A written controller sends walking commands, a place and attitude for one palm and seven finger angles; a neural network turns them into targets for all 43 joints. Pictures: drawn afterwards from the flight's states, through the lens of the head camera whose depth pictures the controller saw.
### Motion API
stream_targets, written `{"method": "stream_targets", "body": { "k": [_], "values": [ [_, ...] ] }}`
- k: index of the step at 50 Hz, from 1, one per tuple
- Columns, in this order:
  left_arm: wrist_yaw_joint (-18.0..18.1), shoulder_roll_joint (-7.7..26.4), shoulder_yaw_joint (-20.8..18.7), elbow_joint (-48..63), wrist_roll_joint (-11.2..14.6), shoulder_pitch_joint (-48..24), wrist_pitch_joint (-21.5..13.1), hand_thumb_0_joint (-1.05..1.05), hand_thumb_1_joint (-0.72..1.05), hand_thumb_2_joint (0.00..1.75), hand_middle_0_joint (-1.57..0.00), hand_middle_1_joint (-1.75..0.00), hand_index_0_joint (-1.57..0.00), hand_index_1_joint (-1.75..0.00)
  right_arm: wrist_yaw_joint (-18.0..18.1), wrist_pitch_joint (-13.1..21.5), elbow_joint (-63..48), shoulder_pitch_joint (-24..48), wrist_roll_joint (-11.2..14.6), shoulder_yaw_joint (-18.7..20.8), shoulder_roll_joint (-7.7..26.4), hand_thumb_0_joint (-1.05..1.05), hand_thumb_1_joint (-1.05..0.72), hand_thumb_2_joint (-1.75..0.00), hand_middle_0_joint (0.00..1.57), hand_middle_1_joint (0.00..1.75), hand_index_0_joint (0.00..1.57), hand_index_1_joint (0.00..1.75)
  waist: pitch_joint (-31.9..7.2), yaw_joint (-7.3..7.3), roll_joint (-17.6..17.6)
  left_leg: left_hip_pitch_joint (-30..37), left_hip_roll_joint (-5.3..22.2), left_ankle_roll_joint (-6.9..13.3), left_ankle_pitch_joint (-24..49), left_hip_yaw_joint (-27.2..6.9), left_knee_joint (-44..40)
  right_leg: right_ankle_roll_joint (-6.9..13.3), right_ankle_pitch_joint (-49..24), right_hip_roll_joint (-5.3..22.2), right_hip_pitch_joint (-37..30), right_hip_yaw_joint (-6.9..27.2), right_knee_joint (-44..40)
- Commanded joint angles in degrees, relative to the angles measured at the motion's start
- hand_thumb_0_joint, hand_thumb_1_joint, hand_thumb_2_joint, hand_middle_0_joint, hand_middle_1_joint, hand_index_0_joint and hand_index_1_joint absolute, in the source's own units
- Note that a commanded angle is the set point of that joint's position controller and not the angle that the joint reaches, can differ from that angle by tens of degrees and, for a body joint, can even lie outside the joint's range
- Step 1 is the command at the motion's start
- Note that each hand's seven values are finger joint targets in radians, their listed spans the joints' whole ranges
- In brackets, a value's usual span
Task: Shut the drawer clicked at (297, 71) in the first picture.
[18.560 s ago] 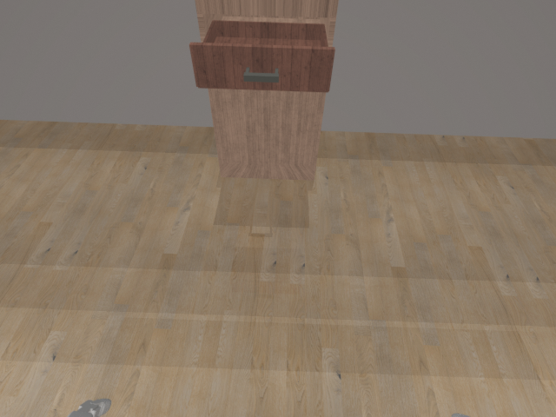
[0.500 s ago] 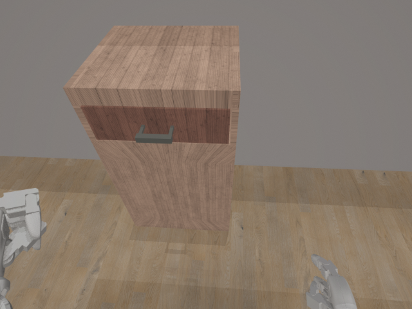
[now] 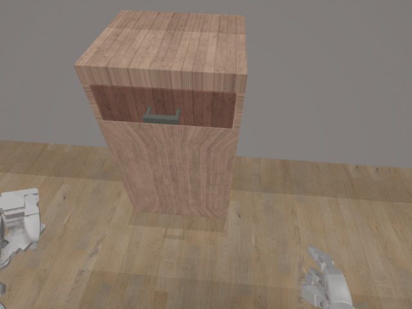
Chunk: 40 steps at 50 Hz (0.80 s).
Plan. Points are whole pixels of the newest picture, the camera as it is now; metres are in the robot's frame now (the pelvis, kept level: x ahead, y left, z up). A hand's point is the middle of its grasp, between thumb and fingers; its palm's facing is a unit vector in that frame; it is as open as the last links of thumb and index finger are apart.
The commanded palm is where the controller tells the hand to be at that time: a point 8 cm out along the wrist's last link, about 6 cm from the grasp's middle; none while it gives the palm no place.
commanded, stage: step back with the hand held close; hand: left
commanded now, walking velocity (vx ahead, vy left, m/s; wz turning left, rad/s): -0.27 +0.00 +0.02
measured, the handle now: (162, 114) +0.66 +0.19 -0.03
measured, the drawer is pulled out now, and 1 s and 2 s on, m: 0.00 0.00 0.00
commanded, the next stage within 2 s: stop stepping back and stand still in 0.76 s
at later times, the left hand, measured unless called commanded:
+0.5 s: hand (11, 281) +0.12 +0.24 +0.17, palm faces +0.35 -0.81 -0.47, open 3.2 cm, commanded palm +0.05 +0.29 +0.19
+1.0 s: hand out of the picture +0.03 +0.20 +0.20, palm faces +0.30 -0.84 -0.45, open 3.2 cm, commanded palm -0.03 +0.26 +0.19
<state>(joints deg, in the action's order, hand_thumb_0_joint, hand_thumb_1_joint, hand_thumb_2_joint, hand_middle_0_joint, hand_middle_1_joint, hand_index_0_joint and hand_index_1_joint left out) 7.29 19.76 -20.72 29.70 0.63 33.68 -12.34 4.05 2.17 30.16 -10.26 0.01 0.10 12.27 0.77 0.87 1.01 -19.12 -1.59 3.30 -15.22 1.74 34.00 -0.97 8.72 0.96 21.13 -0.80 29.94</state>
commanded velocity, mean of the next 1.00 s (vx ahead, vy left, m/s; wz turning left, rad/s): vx -0.28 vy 0.01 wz -0.03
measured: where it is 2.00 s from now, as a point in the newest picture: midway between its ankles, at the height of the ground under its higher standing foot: outside the picture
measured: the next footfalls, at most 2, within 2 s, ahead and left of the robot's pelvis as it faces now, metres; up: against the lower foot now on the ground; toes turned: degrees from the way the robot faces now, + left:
right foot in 0.80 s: -0.24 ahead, -0.15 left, +0.00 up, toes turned +1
left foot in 1.14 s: -0.06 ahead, +0.09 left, +0.00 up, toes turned +0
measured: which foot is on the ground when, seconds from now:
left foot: down 0.00-1.00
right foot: down 0.00-0.50, up 0.52-0.78, down 0.80-1.00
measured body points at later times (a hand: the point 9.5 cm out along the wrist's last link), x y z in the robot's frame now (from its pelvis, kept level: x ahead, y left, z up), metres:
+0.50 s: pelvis -0.07 +0.00 -0.01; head -0.04 +0.02 +0.44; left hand +0.10 +0.28 +0.19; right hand +0.11 -0.25 -0.08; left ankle +0.03 +0.09 -0.73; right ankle +0.03 -0.13 -0.73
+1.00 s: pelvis -0.17 -0.02 -0.01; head -0.17 +0.01 +0.44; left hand +0.01 +0.25 +0.22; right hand +0.00 -0.25 -0.08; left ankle +0.03 +0.09 -0.73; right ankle -0.28 -0.15 -0.73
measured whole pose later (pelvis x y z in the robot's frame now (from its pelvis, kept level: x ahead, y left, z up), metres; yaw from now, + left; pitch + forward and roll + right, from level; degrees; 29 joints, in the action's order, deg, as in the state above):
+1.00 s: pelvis -0.17 -0.02 -0.01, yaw +0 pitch -1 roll -3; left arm 5.4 27.1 -24.3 36.1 3.7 31.9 -17.6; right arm 3.8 6.1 34.9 -11.2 -0.6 -0.3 9.4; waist 0.0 -2.7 -0.4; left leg -29.1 4.2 1.3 3.8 3.4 25.0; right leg 0.1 27.3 -2.6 2.6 1.2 30.8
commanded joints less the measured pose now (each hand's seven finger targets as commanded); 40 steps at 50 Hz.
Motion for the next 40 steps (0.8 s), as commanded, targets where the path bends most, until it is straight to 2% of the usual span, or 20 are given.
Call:
{"method": "stream_targets", "body": {
  "k": [1,3,7,10,12,14,18,21,23,25,26,27,29,30,33,35,37,38,39,40],
  "values": [
    [1.8,10.7,-6.4,14.5,0.0,-3.2,-5.1,0.0,0.9,0.9,-1.4,-1.6,-1.4,-1.6,0.7,3.2,-7.9,2.7,-0.3,3.4,7.9,0.0,-0.9,-0.9,0.2,0.3,0.2,0.3,-2.9,-2.1,-2.6,-10.0,4.0,1.0,-15.5,-6.3,-8.3,2.0,14.2,4.0,-6.6,9.4,-9.5],
    [2.2,11.3,-7.3,15.9,-0.1,-2.5,-5.7,0.0,0.9,0.9,-1.4,-1.6,-1.4,-1.6,0.9,3.7,-7.9,2.9,-0.5,3.1,8.1,0.0,-0.9,-0.9,0.2,0.3,0.2,0.3,-3.7,-2.07,1.7,-11.9,5.8,1.5,-16.4,-8.6,-13.1,1.1,12.6,1.8,-9.2,6.3,-5.9],
    [2.4,11.1,-8.9,15.9,-1.4,-0.6,-6.8,0.0,0.9,0.9,-1.4,-1.6,-1.4,-1.6,1.3,5.2,-8.4,3.9,-0.2,3.4,8.3,0.0,-0.9,-0.9,0.2,0.3,0.2,0.3,-5.7,-0.86,12.4,-28.8,12.8,4.5,-22.6,-14.8,-22.9,-0.8,-3.1,-3.9,-26.6,2.0,12.8],
    [2.0,11.8,-10.3,14.7,-1.6,0.2,-7.5,0.0,0.9,0.9,-1.4,-1.6,-1.4,-1.6,1.1,5.8,-8.3,3.9,-0.3,4.0,8.2,0.0,-0.9,-0.9,0.2,0.3,0.2,0.3,-4.4,-0.74,7.8,-31.4,11.3,4.5,-18.4,-12.4,-17.9,-0.5,-7.5,-3.5,-27.9,4.6,12.2],
    [1.6,11.6,-10.0,13.2,-0.6,2.0,-7.5,0.0,0.9,0.9,-1.4,-1.6,-1.4,-1.6,0.8,5.6,-7.0,2.3,-0.3,4.3,7.7,0.0,-0.9,-0.9,0.2,0.3,0.2,0.3,-5.9,-1.37,-0.1,-22.3,7.1,1.9,-8.0,-9.1,-11.1,1.1,-15.9,-0.3,-21.3,8.5,4.9],
    [1.1,11.8,-9.4,12.9,0.6,1.3,-7.8,0.0,0.9,0.9,-1.4,-1.6,-1.4,-1.6,0.3,5.1,-5.8,2.5,-0.5,4.3,7.1,0.0,-0.9,-0.9,0.2,0.3,0.2,0.3,-7.1,-1.96,-4.2,-12.3,4.0,-0.2,-1.1,-5.8,-4.9,2.8,-16.5,4.4,-11.9,13.0,-1.7],
    [1.8,12.7,-8.9,14.0,1.4,2.4,-7.9,0.0,0.9,0.9,-1.4,-1.6,-1.4,-1.6,-0.3,3.9,-4.9,2.3,0.0,4.9,6.4,0.0,-0.9,-0.9,0.2,0.3,0.2,0.3,-9.1,-2.31,-6.9,-1.1,1.0,-2.1,-4.5,-3.2,3.0,5.5,1.8,9.2,0.0,15.1,-11.6],
    [2.8,14.4,-10.1,15.9,1.6,2.3,-7.9,0.0,0.9,0.9,-1.4,-1.6,-1.4,-1.6,-0.1,2.9,-4.9,3.3,0.0,4.6,6.1,0.0,-0.9,-0.9,0.2,0.3,0.2,0.3,-8.1,-2.49,-6.9,3.0,1.4,-1.9,-6.6,-3.7,3.5,5.2,14.2,9.0,7.6,12.7,-14.2],
    [3.1,14.1,-10.3,16.9,1.5,2.8,-8.3,0.0,0.9,0.9,-1.4,-1.6,-1.4,-1.6,0.5,3.0,-5.3,3.6,-0.1,4.3,6.6,0.0,-0.9,-0.9,0.2,0.3,0.2,0.3,-6.6,-2.96,-0.5,0.1,5.0,-0.2,-7.9,-8.7,-7.0,2.5,12.7,3.1,6.1,7.6,-7.7],
    [2.8,13.3,-11.0,18.4,0.2,1.9,-9.0,0.0,0.9,0.9,-1.4,-1.6,-1.4,-1.6,1.1,4.7,-6.6,4.8,-0.4,4.2,8.4,0.0,-0.9,-0.9,0.2,0.3,0.2,0.3,-7.1,-2.31,16.4,-20.5,17.1,5.2,-24.5,-22.6,-25.9,-0.9,8.1,-6.9,-12.6,1.5,16.7],
    [2.7,13.4,-11.5,18.3,-0.7,0.5,-9.0,0.0,0.9,0.9,-1.4,-1.6,-1.4,-1.6,1.4,5.7,-6.5,4.9,-1.0,4.4,7.9,0.0,-0.9,-0.9,0.2,0.3,0.2,0.3,-7.4,-1.81,18.9,-28.2,21.7,7.7,-29.8,-26.6,-30.6,-0.9,10.6,-8.0,-18.0,2.9,29.6],
    [2.6,13.7,-11.4,18.7,-0.7,-0.7,-9.1,0.0,0.9,0.9,-1.4,-1.6,-1.4,-1.6,1.5,6.3,-5.8,4.1,-1.0,4.4,6.7,0.0,-0.9,-0.9,0.2,0.3,0.2,0.3,-7.6,-2.14,16.5,-28.0,22.8,8.1,-27.7,-26.5,-30.9,-0.9,12.7,-7.9,-16.4,4.4,36.0],
    [2.5,12.5,-11.0,16.2,-0.2,0.4,-8.8,0.0,0.9,0.9,-1.4,-1.6,-1.4,-1.6,0.6,7.2,-4.6,3.7,-1.0,5.2,7.2,0.0,-0.9,-0.9,0.2,0.3,0.2,0.3,-7.0,-1.18,9.4,-22.0,20.9,7.6,-21.3,-20.9,-25.0,-0.4,15.6,-7.3,-12.0,5.1,35.2],
    [2.5,11.6,-9.9,15.6,0.4,0.9,-8.5,0.0,0.9,0.9,-1.4,-1.6,-1.4,-1.6,0.1,7.6,-3.9,3.5,-1.0,5.4,7.1,0.0,-0.9,-0.9,0.2,0.3,0.2,0.3,-6.9,-0.78,8.7,-17.0,18.8,6.4,-18.6,-18.2,-23.9,-0.2,17.3,-6.9,-9.4,3.2,31.1],
    [2.6,9.7,-6.6,14.9,2.3,2.8,-7.4,0.0,0.9,0.9,-1.4,-1.6,-1.4,-1.6,-0.5,8.5,-1.8,3.2,-1.3,4.5,5.7,0.0,-0.9,-0.9,0.2,0.3,0.2,0.3,-9.0,-0.94,10.3,-0.7,15.5,2.0,-10.6,-12.8,-23.2,1.2,23.5,-5.4,-4.1,-1.0,12.7],
    [1.9,10.2,-5.9,15.7,3.1,1.1,-7.9,0.0,0.9,0.9,-1.4,-1.6,-1.4,-1.6,-0.9,8.8,-0.4,1.6,-1.7,4.2,5.4,0.0,-0.9,-0.9,0.2,0.3,0.2,0.3,-11.2,-1.32,11.8,7.0,15.7,-1.2,-6.9,-10.7,-23.8,2.2,24.7,-4.8,-4.6,-2.2,-0.5],
    [1.1,11.1,-6.0,17.9,2.7,-0.9,-9.5,0.0,0.9,0.9,-1.4,-1.6,-1.4,-1.6,-1.1,8.3,0.9,0.4,-2.3,3.9,5.2,0.0,-0.9,-0.9,0.2,0.3,0.2,0.3,-11.1,-1.3,11.4,13.3,13.7,-3.7,3.7,-7.2,-19.0,3.2,17.1,-2.6,-3.2,0.6,-14.0],
    [0.8,12.1,-6.1,19.1,2.6,-3.2,-10.5,0.0,0.9,0.9,-1.4,-1.6,-1.4,-1.6,-1.2,7.8,1.0,0.5,-2.4,3.5,4.6,0.0,-0.9,-0.9,0.2,0.3,0.2,0.3,-11.0,-1.01,7.3,16.7,11.8,-3.9,12.3,-4.0,-12.6,3.8,12.2,0.5,-0.4,4.5,-17.9],
    [0.9,14.5,-7.8,19.8,2.5,-5.2,-10.9,0.0,0.9,0.9,-1.4,-1.6,-1.4,-1.6,-0.9,7.2,1.3,0.9,-2.3,3.4,4.3,0.0,-0.9,-0.9,0.2,0.3,0.2,0.3,-11.8,-1.08,1.3,19.9,9.9,-3.7,14.0,-1.4,-4.4,4.8,2.8,5.3,3.9,9.9,-18.4],
    [1.2,16.0,-8.6,21.0,2.6,-7.7,-11.0,0.0,0.9,0.9,-1.4,-1.6,-1.4,-1.6,-0.2,7.0,0.5,2.3,-1.9,2.9,3.4,0.0,-0.9,-0.9,0.2,0.3,0.2,0.3,-12.2,-0.98,-3.8,20.0,8.0,-4.0,12.0,0.5,0.0,4.5,-7.6,8.9,5.3,10.8,-17.1]
  ]
}}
